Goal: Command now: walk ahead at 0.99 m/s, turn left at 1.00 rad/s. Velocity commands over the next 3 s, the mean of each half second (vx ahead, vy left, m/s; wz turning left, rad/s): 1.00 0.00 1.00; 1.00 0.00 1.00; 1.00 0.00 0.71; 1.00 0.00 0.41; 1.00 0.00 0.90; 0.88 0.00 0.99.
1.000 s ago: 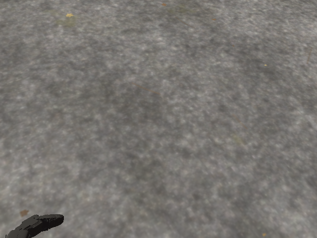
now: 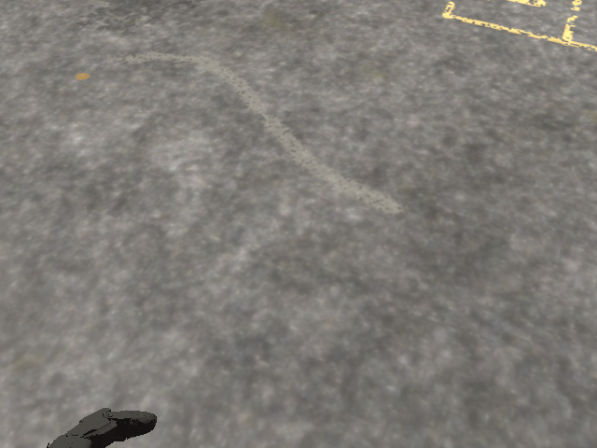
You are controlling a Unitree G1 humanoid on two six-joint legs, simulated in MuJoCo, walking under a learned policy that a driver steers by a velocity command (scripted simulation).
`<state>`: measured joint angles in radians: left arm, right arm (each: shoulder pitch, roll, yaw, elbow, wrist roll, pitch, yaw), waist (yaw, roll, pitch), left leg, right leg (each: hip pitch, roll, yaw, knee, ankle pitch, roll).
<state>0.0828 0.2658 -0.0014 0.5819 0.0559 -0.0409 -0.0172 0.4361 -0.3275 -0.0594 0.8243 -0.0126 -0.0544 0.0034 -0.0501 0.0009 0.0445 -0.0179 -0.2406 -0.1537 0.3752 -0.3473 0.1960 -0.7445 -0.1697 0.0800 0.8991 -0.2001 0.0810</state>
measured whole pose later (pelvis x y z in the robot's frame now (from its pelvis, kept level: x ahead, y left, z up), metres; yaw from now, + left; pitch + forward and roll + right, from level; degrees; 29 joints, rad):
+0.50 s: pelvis +0.46 +0.01 -0.02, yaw +29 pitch +2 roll -2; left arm 0.52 0.30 0.05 0.90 0.03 -0.08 0.00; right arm -0.10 -0.32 -0.01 0.56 -0.03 -0.01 0.10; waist 0.07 0.02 0.06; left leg -0.78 0.02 0.12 0.83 -0.06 0.17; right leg 0.25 -0.03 -0.33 0.22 -0.43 0.08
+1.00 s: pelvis +0.88 +0.28 -0.02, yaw +58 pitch +2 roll -1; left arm 0.02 0.28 -0.01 0.56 0.05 -0.07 0.02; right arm 0.42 -0.37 -0.09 0.84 0.00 -0.06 0.01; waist -0.10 0.03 0.05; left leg -0.04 -0.18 -0.27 0.90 -0.48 0.15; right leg -0.52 -0.04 0.03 0.64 -0.13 0.05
